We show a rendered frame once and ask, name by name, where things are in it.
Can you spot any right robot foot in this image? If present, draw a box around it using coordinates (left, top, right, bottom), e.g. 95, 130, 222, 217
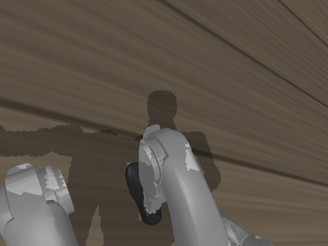
125, 162, 162, 226

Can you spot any right robot hand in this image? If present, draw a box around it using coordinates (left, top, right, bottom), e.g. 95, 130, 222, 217
221, 216, 250, 246

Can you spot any right robot arm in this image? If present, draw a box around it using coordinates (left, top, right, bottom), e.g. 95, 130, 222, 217
242, 234, 273, 246

